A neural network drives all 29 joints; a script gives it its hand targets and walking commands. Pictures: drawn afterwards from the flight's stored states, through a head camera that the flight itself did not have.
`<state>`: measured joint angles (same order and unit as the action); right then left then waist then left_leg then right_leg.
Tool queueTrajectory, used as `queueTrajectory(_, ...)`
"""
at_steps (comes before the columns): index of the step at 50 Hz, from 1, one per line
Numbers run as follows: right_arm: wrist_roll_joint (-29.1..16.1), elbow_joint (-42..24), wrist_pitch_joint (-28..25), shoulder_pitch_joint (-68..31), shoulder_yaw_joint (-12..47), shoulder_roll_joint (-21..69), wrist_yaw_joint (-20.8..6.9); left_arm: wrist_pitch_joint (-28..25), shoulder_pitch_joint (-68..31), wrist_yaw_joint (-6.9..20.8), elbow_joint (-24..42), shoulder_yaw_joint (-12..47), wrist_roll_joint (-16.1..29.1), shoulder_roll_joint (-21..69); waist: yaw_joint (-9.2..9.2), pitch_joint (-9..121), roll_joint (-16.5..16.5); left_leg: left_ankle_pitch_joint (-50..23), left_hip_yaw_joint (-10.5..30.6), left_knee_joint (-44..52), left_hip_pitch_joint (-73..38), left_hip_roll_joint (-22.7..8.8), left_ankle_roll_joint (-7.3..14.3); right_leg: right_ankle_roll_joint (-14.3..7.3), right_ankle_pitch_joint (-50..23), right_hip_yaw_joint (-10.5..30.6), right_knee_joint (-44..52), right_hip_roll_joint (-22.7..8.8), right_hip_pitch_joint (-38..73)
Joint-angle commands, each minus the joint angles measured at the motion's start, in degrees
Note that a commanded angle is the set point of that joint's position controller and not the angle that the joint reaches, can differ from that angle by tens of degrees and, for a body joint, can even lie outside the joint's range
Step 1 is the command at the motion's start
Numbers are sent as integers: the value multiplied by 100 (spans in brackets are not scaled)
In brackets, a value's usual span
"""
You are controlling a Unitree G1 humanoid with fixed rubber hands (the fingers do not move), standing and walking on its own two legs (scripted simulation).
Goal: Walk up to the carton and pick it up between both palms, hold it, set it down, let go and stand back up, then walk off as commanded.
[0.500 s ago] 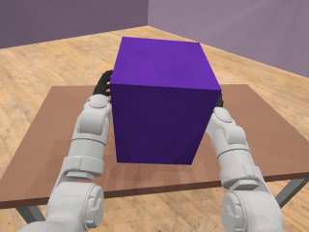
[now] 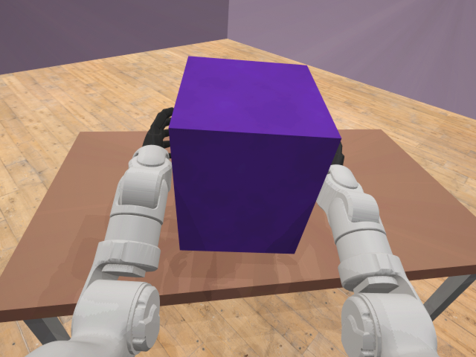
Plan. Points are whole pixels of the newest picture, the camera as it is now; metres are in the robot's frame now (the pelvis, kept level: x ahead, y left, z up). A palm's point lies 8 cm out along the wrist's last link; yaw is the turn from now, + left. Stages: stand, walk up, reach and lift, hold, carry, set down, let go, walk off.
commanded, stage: hold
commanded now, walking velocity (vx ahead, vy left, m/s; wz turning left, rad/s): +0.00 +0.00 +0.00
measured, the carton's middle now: (243, 158) +0.39 +0.00 +0.20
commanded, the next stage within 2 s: set down in 0.28 s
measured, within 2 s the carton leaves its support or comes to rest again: neither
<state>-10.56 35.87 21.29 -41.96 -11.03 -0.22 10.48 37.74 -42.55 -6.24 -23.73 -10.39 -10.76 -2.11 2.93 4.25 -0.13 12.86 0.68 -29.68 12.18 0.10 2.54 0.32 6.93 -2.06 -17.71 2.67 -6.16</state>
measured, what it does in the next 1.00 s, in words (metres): stands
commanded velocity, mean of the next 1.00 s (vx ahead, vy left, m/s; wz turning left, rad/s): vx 0.00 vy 0.00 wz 0.00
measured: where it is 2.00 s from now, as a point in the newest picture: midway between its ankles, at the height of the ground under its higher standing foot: outside the picture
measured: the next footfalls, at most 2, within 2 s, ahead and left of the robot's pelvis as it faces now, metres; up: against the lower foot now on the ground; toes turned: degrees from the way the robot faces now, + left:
none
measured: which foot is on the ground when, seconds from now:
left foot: down 0.00-1.00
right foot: down 0.00-1.00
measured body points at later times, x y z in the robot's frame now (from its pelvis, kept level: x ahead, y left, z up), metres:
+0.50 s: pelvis +0.00 +0.00 +0.00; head -0.06 +0.03 +0.45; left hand +0.40 +0.15 +0.21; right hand +0.39 -0.14 +0.20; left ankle +0.04 +0.07 -0.74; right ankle +0.04 -0.13 -0.74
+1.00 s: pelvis +0.04 +0.00 +0.00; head +0.03 +0.03 +0.45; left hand +0.44 +0.16 +0.15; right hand +0.43 -0.13 +0.13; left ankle +0.04 +0.07 -0.74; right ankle +0.04 -0.13 -0.74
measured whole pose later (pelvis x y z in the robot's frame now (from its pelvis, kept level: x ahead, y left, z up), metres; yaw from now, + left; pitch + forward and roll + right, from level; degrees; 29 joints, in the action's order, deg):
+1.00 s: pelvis +0.04 +0.00 +0.00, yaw +0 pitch -3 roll -3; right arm -4.0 41.2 -2.1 -35.1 -10.1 2.8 8.4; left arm 20.8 -34.8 -1.6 -23.5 -13.1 -18.0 0.6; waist 1.5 -0.3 0.4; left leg 14.1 0.7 -26.2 8.8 1.3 2.8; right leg 0.8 8.8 -2.1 -14.4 1.6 -2.7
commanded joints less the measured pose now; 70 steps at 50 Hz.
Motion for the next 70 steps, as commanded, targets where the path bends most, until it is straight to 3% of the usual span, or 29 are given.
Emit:
queueTrajectory(1, -425, -1614, -197, -4894, 2747, 3354, -579, -386, -4114, 1017, 1393, 2209, 606, 4247, 232, 2128, -317, -736, 292, 1263, -1283, 11, -338, -23, -97, 5, 233, 59, 586)
queueTrajectory(3, -410, -1371, -163, -4598, 2850, 3314, -560, -369, -3850, 1045, 1489, 2155, 593, 4148, 336, 2047, -126, -1061, 320, 1191, -1406, -15, -331, -30, -452, 20, 192, 67, 689)
queueTrajectory(5, -268, -1154, -146, -4709, 2537, 3194, -619, -346, -3998, 1104, 1060, 1933, 494, 4080, 343, 1625, -132, -440, 252, 1358, -1112, 32, -249, -59, 152, -1, 303, 32, 484)
queueTrajectory(7, -411, -1651, -214, -5025, 2780, 3398, -658, -374, -4096, 1029, 1369, 2026, 564, 4203, 92, 2138, -156, -650, 256, 1285, -1210, 19, -211, -10, 84, 30, 181, 12, 597)
queueTrajectory(10, -349, -1532, -231, -5248, 2808, 3354, -636, -333, -3981, 1058, 955, 1799, 460, 4055, 59, 1896, 72, -420, 231, 1309, -1163, 76, -140, 3, 242, 22, 229, 9, 511)
queueTrajectory(11, -207, -1051, -140, -4918, 2511, 3202, -637, -272, -3857, 1078, 783, 1741, 386, 3880, 188, 1365, -1, -220, 222, 1407, -1151, 52, -177, -9, 507, 55, 328, 9, 359)
queueTrajectory(13, -387, -1528, -288, -4954, 2648, 3306, -662, -401, -4133, 1051, 1459, 2232, 680, 4242, 281, 2232, -256, -778, 403, 1265, -1441, -112, -329, -41, -286, 15, 180, 33, 561)
queueTrajectory(14, -351, -1380, -212, -4831, 2732, 3305, -627, -343, -3920, 1024, 1261, 2019, 525, 4111, 233, 1834, -110, -838, 288, 1265, -1317, -36, -298, 0, -241, 35, 243, 26, 658)
queueTrajectory(15, -534, -1124, -269, -4971, 2671, 3343, -638, -365, -3995, 1120, 1108, 1842, 479, 4003, -69, 1761, -64, -585, 224, 1372, -1255, 69, -115, 146, 14, 33, 286, -30, 757)
queueTrajectory(16, -527, -1185, -265, -5165, 2505, 3297, -662, -320, -3999, 1166, 909, 1816, 500, 4074, 50, 1809, -94, -288, 304, 1422, -1157, 4, -98, 127, 210, -4, 344, -27, 540)
queueTrajectory(19, -469, -1082, -392, -5123, 2641, 3465, -710, -467, -4034, 1153, 1070, 1839, 429, 4034, -23, 1925, -209, -567, 262, 1380, -1076, 25, -127, 70, 59, -70, 241, -13, 550)
queueTrajectory(23, 20, -781, -745, -5129, 2221, 3248, -755, -762, -4295, 1232, 813, 1383, 214, 3775, -63, 1834, 3, -298, 185, 1450, -1256, 29, -161, 131, 450, -124, 306, -40, 529)
queueTrajectory(24, 277, -747, -860, -5225, 1840, 3005, -788, -748, -4221, 1346, 312, 1194, 67, 3662, 36, 1483, -317, 176, 125, 1540, -1151, 12, -167, 104, 905, -134, 381, -122, 277)
queueTrajectory(28, 731, -112, -1375, -4534, 1517, 3132, -937, -1040, -3941, 1550, -134, 665, -320, 3288, -200, 1317, 260, 237, 56, 1727, -1247, -19, -48, 177, 1083, -228, 455, -155, 611)
queueTrajectory(29, 852, -125, -1456, -4539, 1246, 2901, -952, -995, -3529, 1649, -450, 542, -493, 3409, -179, 987, 99, 297, -41, 1808, -1060, 53, -36, 170, 1162, -260, 518, -128, 603)
queueTrajectory(31, 1081, -420, -1801, -4679, 1079, 2879, -905, -1080, -3345, 1745, -243, 762, -548, 3458, -24, 1092, 51, -12, -42, 1795, -1129, -45, -159, 200, 789, -344, 478, -136, 762)
queueTrajectory(32, 1066, -328, -1935, -4498, 1249, 2954, -910, -1199, -3509, 1755, -131, 677, -562, 3365, -169, 1210, 102, -245, -66, 1766, -1227, -19, -119, 181, 602, -360, 490, -130, 839)
queueTrajectory(36, 1318, 67, -2129, -3856, 1015, 2635, -901, -1340, -2876, 1828, -253, 758, -624, 3345, -13, 1016, -11, -740, -173, 1755, -1362, -72, -242, 128, 461, -420, 549, -86, 906)
queueTrajectory(40, 954, -504, -2452, -3900, 1767, 2980, -887, -1630, -2798, 1648, 227, 1133, -444, 3472, -312, 1834, -156, -2137, -190, 1359, -1766, -42, -339, 113, -515, -389, 381, -35, 1320)
queueTrajectory(46, 739, -1035, -2776, -3423, 2552, 3012, -749, -2108, -2682, 1272, 1181, 2293, 137, 3953, -145, 2748, -303, -4535, 22, 646, -2555, -150, -698, 80, -1743, -412, 258, 160, 1182)
queueTrajectory(48, 563, -1528, -2869, -3512, 2807, 3035, -723, -2250, -2925, 1129, 1841, 2920, 408, 4173, 6, 3113, -642, -5323, 106, 420, -3036, -181, -856, 17, -1992, -440, 256, 214, 996)
queueTrajectory(49, 466, -1552, -2833, -3651, 2912, 3117, -731, -2247, -2705, 1080, 1700, 2730, 247, 4130, -295, 2874, -727, -5238, 17, 377, -3017, -131, -837, -15, -1793, -370, 333, 215, 890)
queueTrajectory(50, 595, -1258, -2748, -3370, 2735, 2890, -730, -2213, -2695, 1039, 1476, 2628, 241, 3989, -128, 2653, -610, -4899, 39, 459, -2908, -147, -853, -59, -1647, -418, 440, 196, 888)
queueTrajectory(54, 570, -1377, -2678, -3421, 2888, 2923, -749, -2181, -2376, 1019, 1468, 2752, 309, 4152, -234, 2437, -377, -4604, 67, 561, -2729, -162, -787, -46, -1416, -354, 450, 162, 983)
queueTrajectory(55, 705, -1384, -2621, -3394, 2697, 2641, -763, -2164, -2471, 1000, 1381, 2684, 334, 4083, -84, 2458, -379, -4518, 109, 587, -2845, -203, -805, -70, -1231, -442, 483, 219, 752)
queueTrajectory(56, 684, -1145, -2583, -3352, 2707, 2700, -764, -2141, -2379, 1020, 1282, 2431, 217, 3952, -283, 2242, -427, -4396, 66, 652, -2714, -185, -738, -89, -1167, -348, 546, 164, 732)
queueTrajectory(57, 880, -881, -2579, -3195, 2476, 2674, -778, -2171, -2483, 1042, 1187, 2337, 138, 3909, -118, 2044, -228, -4073, 21, 721, -2507, -158, -711, -1, -1185, -363, 486, 128, 893)
queueTrajectory(63, 1014, -614, -2511, -3544, 2206, 2818, -885, -2100, -2355, 1248, 298, 1534, -161, 3632, -495, 1400, -139, -2531, -172, 1147, -1729, -95, -510, 19, -527, -308, 469, 63, 1101)
queueTrajectory(70, 1688, 277, -2787, -3602, 1026, 2745, -1146, -2470, -3029, 1270, -338, 1344, -158, 3878, -291, 1518, -279, -1928, -119, 1315, -1581, -222, -555, -103, 206, -478, 550, 20, 301)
